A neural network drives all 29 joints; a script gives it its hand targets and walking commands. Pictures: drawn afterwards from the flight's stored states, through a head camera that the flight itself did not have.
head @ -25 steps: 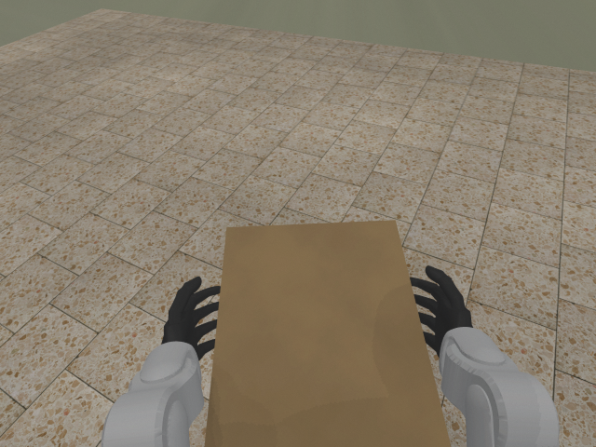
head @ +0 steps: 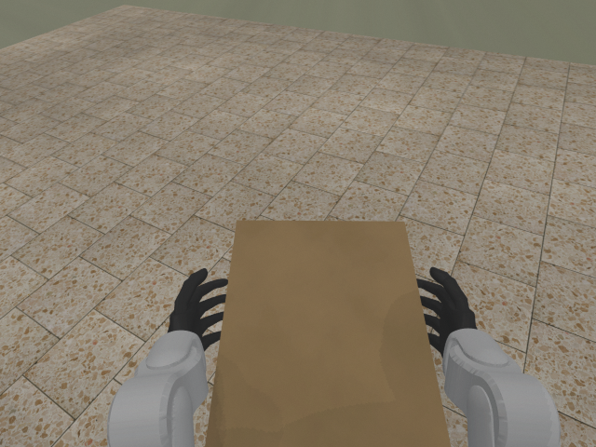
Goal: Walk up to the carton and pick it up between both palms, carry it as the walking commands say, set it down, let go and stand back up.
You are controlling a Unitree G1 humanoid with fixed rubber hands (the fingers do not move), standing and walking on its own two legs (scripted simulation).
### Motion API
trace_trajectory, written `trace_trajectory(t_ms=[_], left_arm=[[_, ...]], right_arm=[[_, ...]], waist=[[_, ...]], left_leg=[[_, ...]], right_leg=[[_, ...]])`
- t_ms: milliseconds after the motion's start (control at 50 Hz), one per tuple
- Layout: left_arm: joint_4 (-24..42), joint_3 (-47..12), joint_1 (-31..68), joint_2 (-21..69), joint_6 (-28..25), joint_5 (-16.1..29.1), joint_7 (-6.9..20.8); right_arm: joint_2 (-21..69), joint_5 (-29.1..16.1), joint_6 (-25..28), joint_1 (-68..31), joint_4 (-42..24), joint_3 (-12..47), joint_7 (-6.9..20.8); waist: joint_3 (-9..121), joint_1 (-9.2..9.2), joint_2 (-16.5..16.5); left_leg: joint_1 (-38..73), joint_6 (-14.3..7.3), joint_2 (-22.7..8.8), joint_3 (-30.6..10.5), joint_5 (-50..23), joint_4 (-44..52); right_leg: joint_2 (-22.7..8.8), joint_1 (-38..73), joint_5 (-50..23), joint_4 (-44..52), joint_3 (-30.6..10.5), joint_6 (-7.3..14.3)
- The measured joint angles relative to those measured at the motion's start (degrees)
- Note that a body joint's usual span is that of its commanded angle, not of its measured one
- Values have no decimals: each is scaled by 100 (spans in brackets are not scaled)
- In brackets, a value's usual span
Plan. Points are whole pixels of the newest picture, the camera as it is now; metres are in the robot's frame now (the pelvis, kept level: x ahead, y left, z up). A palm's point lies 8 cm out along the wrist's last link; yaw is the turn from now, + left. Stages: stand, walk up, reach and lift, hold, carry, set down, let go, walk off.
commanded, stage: carry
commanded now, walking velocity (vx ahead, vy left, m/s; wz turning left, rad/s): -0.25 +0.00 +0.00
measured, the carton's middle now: (318, 353) +0.25 +0.00 +0.02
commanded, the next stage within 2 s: none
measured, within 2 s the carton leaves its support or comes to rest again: neither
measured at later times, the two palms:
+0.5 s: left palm out of the picture +0.00 +0.17 +0.10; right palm out of the picture +0.03 -0.12 +0.10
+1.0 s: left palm out of the picture -0.15 +0.12 +0.11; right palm out of the picture -0.13 -0.18 +0.11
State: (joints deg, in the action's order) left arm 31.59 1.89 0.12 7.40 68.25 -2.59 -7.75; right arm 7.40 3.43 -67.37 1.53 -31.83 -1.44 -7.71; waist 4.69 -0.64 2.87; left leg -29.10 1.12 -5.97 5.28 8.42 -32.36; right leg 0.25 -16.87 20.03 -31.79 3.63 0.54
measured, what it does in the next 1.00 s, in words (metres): walks backwards: left foot, then right foot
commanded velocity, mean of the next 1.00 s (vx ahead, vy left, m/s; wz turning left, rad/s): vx -0.13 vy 0.00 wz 0.00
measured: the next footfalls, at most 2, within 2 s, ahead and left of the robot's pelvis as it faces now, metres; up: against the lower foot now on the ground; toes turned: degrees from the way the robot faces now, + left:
left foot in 0.34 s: -0.16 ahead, +0.11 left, +0.00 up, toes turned +9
right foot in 0.68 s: -0.27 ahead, -0.14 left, +0.00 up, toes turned +14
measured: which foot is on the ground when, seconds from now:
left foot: up 0.00-0.32, down 0.34-0.70, up 0.72-0.92, down 0.94-1.00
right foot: down 0.00-0.36, up 0.38-0.66, down 0.68-1.00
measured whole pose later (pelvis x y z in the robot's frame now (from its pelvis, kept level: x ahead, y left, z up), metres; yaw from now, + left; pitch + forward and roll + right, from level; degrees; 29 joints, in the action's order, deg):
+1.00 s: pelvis -0.37 -0.04 +0.01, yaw +2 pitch +2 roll +1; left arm 31.6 2.3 -2.8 7.5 67.5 -3.1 -7.1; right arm 7.5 2.8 -68.7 1.5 -30.9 -0.7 -8.0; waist 6.1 0.2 -0.3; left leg -16.1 1.2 -3.2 6.8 13.2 -27.8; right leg -1.9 -21.1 10.3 -28.9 4.6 1.2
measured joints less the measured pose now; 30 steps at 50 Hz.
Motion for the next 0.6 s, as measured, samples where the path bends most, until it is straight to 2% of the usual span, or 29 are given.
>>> trace_trajectory(t_ms=[40, 60, 100, 140, 180, 260, 320, 340, 360, 380, 420, 460, 500, 540, 600], left_arm=[[-135, -57, -93, 2, -24, 0, 4], [-144, -67, -165, 6, -41, -3, 12], [-50, -56, -305, 22, -95, -17, 27], [95, -29, -375, 31, -150, -22, 34], [202, -5, -376, 31, -175, -29, 38], [283, 15, -286, 19, -166, -48, 41], [271, 6, -226, 12, -139, -72, 39], [236, 20, -188, 7, -132, -74, 38], [175, 44, -184, 4, -114, -67, 37], [131, 52, -223, 8, -86, -61, 36], [93, 55, -312, 20, -22, -43, 31], [79, 31, -321, 19, 19, -20, 17], [73, -6, -264, 11, 13, -6, -1], [90, -24, -178, 2, -1, 1, -10], [144, -10, -75, -3, 19, 3, -14]], right_arm=[[12, -18, -72, 96, 24, -45, -17], [17, -34, -95, 134, 24, -40, -31], [18, -73, -95, 150, 6, 3, -53], [13, -112, -60, 108, -38, 50, -67], [5, -138, -40, 34, -70, 74, -75], [-3, -151, -49, -103, -103, 65, -77], [-5, -127, -66, -157, -91, 43, -55], [-4, -110, -47, -163, -51, 46, -44], [0, -82, -14, -134, 32, 66, -33], [2, -56, -16, -76, 83, 88, -24], [12, -18, -26, 80, 116, 134, -13], [20, -31, -10, 186, 89, 122, 42], [26, -31, 18, 202, 39, 80, 55], [27, -30, 46, 172, -19, 49, 61], [18, -25, 68, 113, -72, 45, 65]], waist=[[-102, 87, -27], [-150, 137, -88], [-211, 204, -210], [-222, 238, -300], [-184, 236, -363], [-85, 151, -473], [-55, 90, -514], [-80, 85, -566], [-133, 68, -657], [-170, 39, -653], [-203, -31, -549], [-209, -90, -480], [-185, -133, -417], [-136, -145, -337], [-8, -103, -223]], left_leg=[[-201, 145, 115, -27, 1074, -881], [-303, 169, 228, -57, 1388, -1521], [-380, 188, 426, -103, 1547, -2549], [-271, 211, 552, -127, 1562, -3000], [23, 215, 600, -101, 1674, -2797], [835, 145, 634, -18, 1959, -1396], [1545, 80, 596, 110, 1584, 86], [1626, 19, 602, 124, 1258, 377], [1542, -74, 658, 119, 1046, 324], [1451, -154, 647, 87, 957, 209], [1334, -233, 531, 18, 861, 117], [1244, -242, 436, -32, 717, 160], [1107, -222, 349, -51, 553, 194], [924, -210, 258, -56, 407, 192], [615, -177, 149, -22, 201, 187]], right_leg=[[-37, -131, -235, -85, -32, 73], [-98, -158, -350, -64, -50, 96], [-206, -242, -560, 7, -105, 121], [-279, -382, -744, 61, -135, 132], [-328, -546, -929, 123, -130, 135], [-389, -856, -1361, 341, -47, 129], [-401, -1096, -1674, 429, 52, 90], [-444, -1190, -1736, 370, 79, 65], [-485, -1262, -1476, 233, 20, 0], [-455, -1378, -921, -136, -13, -63], [-278, -1707, -40, -1536, -106, -126], [-151, -1898, 155, -2804, -176, -119], [-85, -1843, 217, -3386, -196, -129], [-70, -1550, 341, -3162, -152, -129], [-88, -891, 508, -2005, -65, -107]])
